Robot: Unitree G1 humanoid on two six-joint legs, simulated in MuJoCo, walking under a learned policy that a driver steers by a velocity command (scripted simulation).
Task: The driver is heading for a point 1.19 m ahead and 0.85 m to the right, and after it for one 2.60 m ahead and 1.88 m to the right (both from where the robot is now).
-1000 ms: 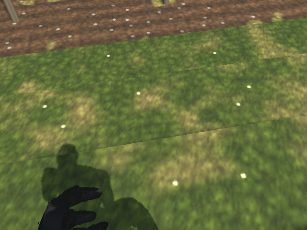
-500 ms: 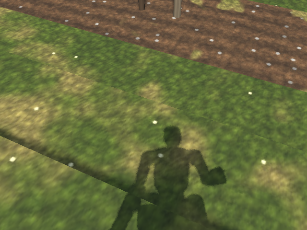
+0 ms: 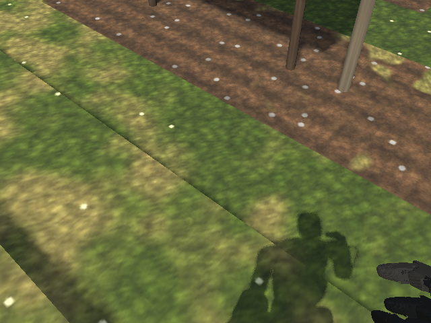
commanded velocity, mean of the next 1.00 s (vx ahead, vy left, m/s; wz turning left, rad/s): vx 1.00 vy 0.00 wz -0.85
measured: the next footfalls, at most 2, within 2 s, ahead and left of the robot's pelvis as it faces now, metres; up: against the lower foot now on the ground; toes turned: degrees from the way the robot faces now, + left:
left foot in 0.10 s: +0.22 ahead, +0.13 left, +0.00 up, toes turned -6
right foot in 0.40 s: +0.45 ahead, -0.11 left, -0.19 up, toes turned -20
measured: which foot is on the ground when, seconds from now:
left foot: up 0.00-0.08, down 0.10-0.36, up 0.38-0.68, down 0.70-1.00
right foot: down 0.00-0.12, up 0.14-0.38, down 0.40-0.70, up 0.72-1.00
